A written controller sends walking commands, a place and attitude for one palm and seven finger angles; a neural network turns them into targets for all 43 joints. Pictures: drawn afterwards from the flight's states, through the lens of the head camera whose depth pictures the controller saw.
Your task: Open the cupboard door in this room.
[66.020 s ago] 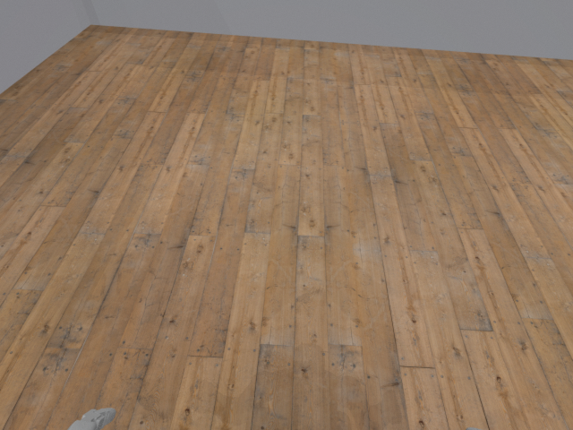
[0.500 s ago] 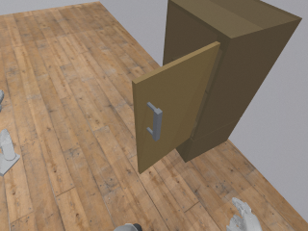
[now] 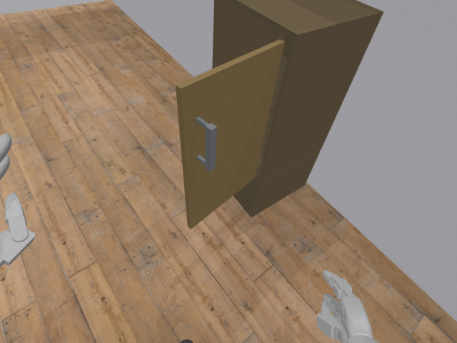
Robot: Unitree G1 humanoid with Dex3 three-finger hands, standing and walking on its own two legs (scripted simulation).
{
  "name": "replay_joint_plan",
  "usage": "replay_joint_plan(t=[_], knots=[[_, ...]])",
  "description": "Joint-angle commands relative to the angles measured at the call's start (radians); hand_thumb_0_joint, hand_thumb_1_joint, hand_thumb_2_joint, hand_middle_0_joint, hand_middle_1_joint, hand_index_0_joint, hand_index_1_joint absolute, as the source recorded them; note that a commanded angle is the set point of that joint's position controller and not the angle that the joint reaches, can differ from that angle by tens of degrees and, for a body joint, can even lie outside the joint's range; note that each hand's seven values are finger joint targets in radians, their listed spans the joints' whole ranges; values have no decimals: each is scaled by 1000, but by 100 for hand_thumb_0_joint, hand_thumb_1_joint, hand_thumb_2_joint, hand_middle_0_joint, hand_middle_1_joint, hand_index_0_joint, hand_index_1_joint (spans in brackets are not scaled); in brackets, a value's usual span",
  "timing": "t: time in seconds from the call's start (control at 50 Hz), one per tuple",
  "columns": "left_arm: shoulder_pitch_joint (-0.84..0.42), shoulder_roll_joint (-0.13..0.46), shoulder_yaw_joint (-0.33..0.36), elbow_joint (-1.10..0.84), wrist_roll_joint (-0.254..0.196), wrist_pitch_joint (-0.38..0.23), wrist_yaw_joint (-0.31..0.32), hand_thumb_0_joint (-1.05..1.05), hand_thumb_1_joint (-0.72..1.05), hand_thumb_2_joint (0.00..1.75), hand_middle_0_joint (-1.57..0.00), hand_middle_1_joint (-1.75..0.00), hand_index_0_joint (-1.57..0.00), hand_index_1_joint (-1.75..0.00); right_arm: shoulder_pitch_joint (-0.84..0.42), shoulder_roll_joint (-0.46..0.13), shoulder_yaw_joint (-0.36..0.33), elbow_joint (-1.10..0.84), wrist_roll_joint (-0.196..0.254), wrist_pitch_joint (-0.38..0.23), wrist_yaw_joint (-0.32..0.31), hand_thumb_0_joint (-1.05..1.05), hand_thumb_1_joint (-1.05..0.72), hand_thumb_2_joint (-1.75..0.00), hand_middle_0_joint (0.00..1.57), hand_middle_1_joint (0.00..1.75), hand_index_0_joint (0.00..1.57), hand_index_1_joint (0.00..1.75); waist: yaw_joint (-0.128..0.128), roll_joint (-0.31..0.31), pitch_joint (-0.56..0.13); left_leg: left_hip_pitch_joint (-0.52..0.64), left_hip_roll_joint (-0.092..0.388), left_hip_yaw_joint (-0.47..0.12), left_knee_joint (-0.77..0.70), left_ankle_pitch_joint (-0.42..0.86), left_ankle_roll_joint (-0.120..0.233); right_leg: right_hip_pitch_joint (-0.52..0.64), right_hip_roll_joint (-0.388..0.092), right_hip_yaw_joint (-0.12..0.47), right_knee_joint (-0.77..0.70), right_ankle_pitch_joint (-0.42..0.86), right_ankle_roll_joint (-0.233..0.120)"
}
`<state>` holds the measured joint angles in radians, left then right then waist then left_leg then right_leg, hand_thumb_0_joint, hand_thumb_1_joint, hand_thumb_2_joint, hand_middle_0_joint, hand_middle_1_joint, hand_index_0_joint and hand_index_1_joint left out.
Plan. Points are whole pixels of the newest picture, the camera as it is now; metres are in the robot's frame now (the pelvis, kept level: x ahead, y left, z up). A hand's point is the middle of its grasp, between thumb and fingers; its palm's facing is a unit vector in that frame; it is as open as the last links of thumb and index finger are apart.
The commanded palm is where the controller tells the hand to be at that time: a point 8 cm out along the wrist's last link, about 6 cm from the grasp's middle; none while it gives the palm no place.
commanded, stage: stop stepping back and stand still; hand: left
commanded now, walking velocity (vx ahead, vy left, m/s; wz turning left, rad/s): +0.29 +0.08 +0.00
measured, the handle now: (205, 145) +0.57 +0.09 -0.02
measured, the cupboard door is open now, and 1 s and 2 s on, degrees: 100 100 100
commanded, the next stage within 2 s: let the arm hang, fingers relaxed in 0.96 s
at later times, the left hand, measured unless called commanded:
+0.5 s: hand (52, 288) +0.15 +0.21 +0.16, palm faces +0.36 -0.80 -0.48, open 7.4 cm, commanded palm +0.09 +0.26 +0.18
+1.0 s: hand (15, 310) +0.13 +0.23 +0.16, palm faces +0.33 -0.80 -0.50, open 7.4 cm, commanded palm +0.08 +0.28 +0.18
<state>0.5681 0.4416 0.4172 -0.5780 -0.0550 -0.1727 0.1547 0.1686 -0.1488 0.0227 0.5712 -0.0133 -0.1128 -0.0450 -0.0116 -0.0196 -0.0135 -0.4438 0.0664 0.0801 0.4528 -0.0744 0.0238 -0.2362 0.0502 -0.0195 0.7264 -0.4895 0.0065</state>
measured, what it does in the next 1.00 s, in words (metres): steps on the spot: right foot, then left foot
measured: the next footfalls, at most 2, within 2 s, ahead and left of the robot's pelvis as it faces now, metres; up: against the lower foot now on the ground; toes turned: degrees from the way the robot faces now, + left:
right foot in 0.06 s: -0.10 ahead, -0.10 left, +0.00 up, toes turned -2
left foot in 0.30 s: +0.01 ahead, +0.09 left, +0.00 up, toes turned -1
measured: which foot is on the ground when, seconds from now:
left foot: down 0.00-0.06, up 0.08-0.28, down 0.30-1.00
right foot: up 0.00-0.04, down 0.06-1.00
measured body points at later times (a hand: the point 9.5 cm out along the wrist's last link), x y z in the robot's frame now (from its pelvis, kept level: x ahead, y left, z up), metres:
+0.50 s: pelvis -0.06 -0.03 -0.01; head -0.07 -0.04 +0.44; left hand +0.13 +0.25 +0.18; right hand +0.06 -0.29 -0.10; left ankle -0.03 +0.09 -0.73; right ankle -0.14 -0.10 -0.73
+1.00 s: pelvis -0.08 -0.01 +0.00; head -0.06 -0.01 +0.45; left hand +0.11 +0.27 +0.19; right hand +0.07 -0.25 -0.08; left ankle -0.03 +0.09 -0.73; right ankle -0.14 -0.10 -0.73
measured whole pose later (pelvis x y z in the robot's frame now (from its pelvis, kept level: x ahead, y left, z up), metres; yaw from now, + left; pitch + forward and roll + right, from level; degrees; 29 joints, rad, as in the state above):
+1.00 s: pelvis -0.08 -0.01 +0.00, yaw -3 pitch +1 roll -1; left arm 0.60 0.43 0.40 -0.51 -0.05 -0.19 0.15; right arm 0.21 -0.19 0.03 0.61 0.00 -0.09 -0.08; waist 0.00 0.00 0.01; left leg -0.31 0.02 0.04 0.48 -0.18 0.01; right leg -0.13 0.07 0.00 0.42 -0.31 -0.05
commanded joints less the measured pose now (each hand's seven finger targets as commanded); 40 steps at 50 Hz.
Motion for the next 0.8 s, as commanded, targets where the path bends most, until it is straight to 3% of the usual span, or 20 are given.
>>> replay_joint_plan(t=[0.0,0.02,0.04,0.06,0.08,0.1,0.14,0.22,0.3,0.34,0.38,0.42,0.46,0.52,0.56,0.6,0.62,0.66,0.74,0.78], knots=[[29,173,148,-186,-3,-54,31,0,90,90,-20,-30,-20,-30,-55,-155,-59,-124,7,-30,-18,0,-90,-90,20,30,20,30,-4,221,-94,26,7,-48,-174,-545,-58,164,10,-71,-391,-16,-64],[30,202,168,-182,-5,-56,29,0,90,90,-20,-30,-20,-30,-51,-148,-62,-120,5,-17,-16,0,-90,-90,20,30,20,30,-13,104,-96,93,-36,-2,51,-392,-68,37,-113,98,-488,-41,-123],[12,237,192,-198,-10,-64,32,0,90,90,-20,-30,-20,-30,-46,-157,-63,-105,-1,-8,-18,0,-90,-90,20,30,20,30,-6,-35,-77,158,-45,-46,312,-252,-58,-157,-280,326,-586,-59,-185],[-28,269,221,-220,-11,-74,46,0,90,90,-20,-30,-20,-30,-48,-167,-54,-86,-9,-8,-17,0,-90,-90,20,30,20,30,3,-39,-68,88,-42,-71,420,-212,-48,-150,-375,378,-594,115,-222],[-27,261,216,-204,-12,-83,49,0,90,90,-20,-30,-20,-30,-27,-163,-53,-77,-4,-17,-15,0,-90,-90,20,30,20,30,11,-58,-119,-42,-41,-76,480,-215,-49,10,-380,342,-534,258,-220],[-7,199,169,-141,-11,-71,42,0,90,90,-20,-30,-20,-30,-11,-170,-66,-79,19,-23,-16,0,-90,-90,20,30,20,30,-2,-119,-116,-143,-50,-84,484,-213,-50,136,-315,314,-456,417,-177],[-51,189,152,-99,5,-80,42,0,90,90,-20,-30,-20,-30,-39,-172,-62,-77,21,-36,-25,0,-90,-90,20,30,20,30,-2,-93,-59,-124,-23,-57,347,-226,-33,174,-294,241,-369,683,-150],[-124,145,91,57,18,-77,39,0,90,90,-20,-30,-20,-30,-17,-177,-61,-40,20,-48,-48,0,-90,-90,20,30,20,30,-9,-63,-14,170,-81,37,65,-162,17,43,-223,152,-289,634,-73],[-109,155,104,35,16,-93,33,0,90,90,-20,-30,-20,-30,7,-223,-83,-60,27,-34,-47,0,-90,-90,20,30,20,30,-10,53,-70,380,89,-206,43,94,134,-121,-95,81,-69,586,64],[-65,191,135,-30,23,-101,30,0,90,90,-20,-30,-20,-30,-3,-199,-66,-59,15,-28,-42,0,-90,-90,20,30,20,30,-9,102,-79,292,108,-231,58,239,140,-76,-76,42,-90,462,41],[-74,198,147,-92,26,-102,21,0,90,90,-20,-30,-20,-30,-46,-191,-66,-69,21,-34,-35,0,-90,-90,20,30,20,30,2,38,-16,77,66,-157,33,-52,62,58,-85,93,-251,280,-4],[-43,203,163,-113,25,-114,25,0,90,90,-20,-30,-20,-30,-37,-170,-68,-81,20,-37,-26,0,-90,-90,20,30,20,30,-7,-89,46,9,-35,-48,205,-203,3,27,-228,315,-424,244,-84],[-60,223,185,-139,23,-137,31,0,90,90,-20,-30,-20,-30,-41,-173,-71,-86,25,-42,-12,0,-90,-90,20,30,20,30,7,-78,29,-100,-58,-45,394,-323,-20,148,-331,421,-425,697,-123],[-51,186,174,-83,26,-141,36,0,90,90,-20,-30,-20,-30,-17,-149,-54,-85,20,-43,-20,0,-90,-90,20,30,20,30,-1,-18,-1,21,-28,-71,180,-245,-12,152,-275,261,-319,805,-137],[-56,142,136,-28,18,-131,30,0,90,90,-20,-30,-20,-30,-5,-156,-54,-69,14,-44,-31,0,-90,-90,20,30,20,30,-18,62,-34,252,-52,-55,3,29,-6,65,-169,144,-252,714,-62],[-89,137,114,-32,14,-122,28,0,90,90,-20,-30,-20,-30,-1,-186,-69,-72,18,-45,-35,0,-90,-90,20,30,20,30,-3,160,-104,412,85,-209,-6,301,60,-39,-60,76,-148,483,14],[-114,130,95,-24,12,-120,22,0,90,90,-20,-30,-20,-30,-1,-190,-73,-74,22,-47,-34,0,-90,-90,20,30,20,30,3,157,-103,400,138,-253,-31,267,84,-52,-45,71,-152,251,26],[-96,142,99,-13,19,-100,16,0,90,90,-20,-30,-20,-30,-11,-177,-60,-71,8,-57,-38,0,-90,-90,20,30,20,30,7,170,-58,307,157,-274,-78,217,89,-29,-43,49,-180,156,13],[-97,131,83,-87,25,-86,12,0,90,90,-20,-30,-20,-30,-35,-180,-50,-91,14,-64,-38,0,-90,-90,20,30,20,30,4,91,-46,197,89,-199,-86,-7,40,73,-50,55,-312,291,4],[-49,144,103,-139,19,-87,15,0,90,90,-20,-30,-20,-30,-43,-171,-52,-101,14,-63,-33,0,-90,-90,20,30,20,30,5,55,-109,236,25,-142,-12,10,13,90,-88,120,-360,404,-17]])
